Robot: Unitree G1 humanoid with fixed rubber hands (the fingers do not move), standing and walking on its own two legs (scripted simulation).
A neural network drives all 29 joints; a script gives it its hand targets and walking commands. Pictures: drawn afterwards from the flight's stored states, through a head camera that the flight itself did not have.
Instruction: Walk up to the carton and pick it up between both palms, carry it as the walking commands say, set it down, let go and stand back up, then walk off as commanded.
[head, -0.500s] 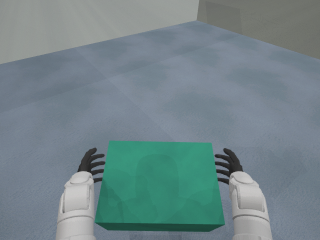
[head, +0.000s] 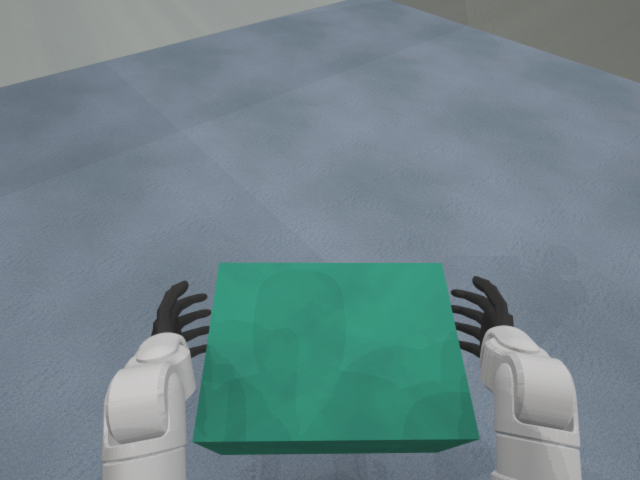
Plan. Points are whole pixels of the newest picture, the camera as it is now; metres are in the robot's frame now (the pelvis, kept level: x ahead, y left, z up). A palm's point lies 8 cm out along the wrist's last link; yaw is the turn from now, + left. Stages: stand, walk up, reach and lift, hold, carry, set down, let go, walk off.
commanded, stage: carry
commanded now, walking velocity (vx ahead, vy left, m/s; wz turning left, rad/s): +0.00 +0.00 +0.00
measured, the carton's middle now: (330, 359) +0.29 -0.02 -0.02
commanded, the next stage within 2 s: none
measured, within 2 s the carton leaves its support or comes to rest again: neither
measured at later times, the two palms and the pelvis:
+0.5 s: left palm (216, 225) +0.45 +0.15 +0.07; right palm (473, 234) +0.43 -0.22 +0.07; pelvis +0.18 -0.01 +0.00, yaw -4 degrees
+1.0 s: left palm (224, 182) +0.56 +0.15 +0.06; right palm (448, 198) +0.52 -0.22 +0.06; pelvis +0.30 +0.00 -0.01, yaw -7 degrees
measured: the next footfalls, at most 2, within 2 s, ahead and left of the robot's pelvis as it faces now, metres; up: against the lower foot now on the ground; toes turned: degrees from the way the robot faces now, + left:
left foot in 0.06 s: +0.11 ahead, +0.10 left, +0.00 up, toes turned +6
right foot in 0.26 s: +0.14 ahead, -0.11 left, +0.00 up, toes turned -13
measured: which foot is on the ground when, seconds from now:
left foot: up 0.00-0.04, down 0.06-0.70, up 0.72-0.82, down 0.84-1.00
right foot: down 0.00-0.06, up 0.08-0.24, down 0.26-0.56, up 0.58-0.66, down 0.68-1.00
